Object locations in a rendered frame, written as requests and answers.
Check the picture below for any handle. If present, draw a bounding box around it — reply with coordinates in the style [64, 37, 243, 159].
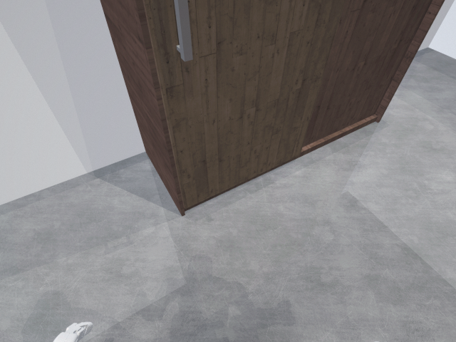
[174, 0, 193, 62]

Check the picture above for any robot left hand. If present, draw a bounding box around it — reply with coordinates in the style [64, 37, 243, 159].
[53, 322, 93, 342]

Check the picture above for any wardrobe door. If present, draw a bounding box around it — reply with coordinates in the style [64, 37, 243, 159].
[303, 0, 432, 147]
[143, 0, 346, 209]

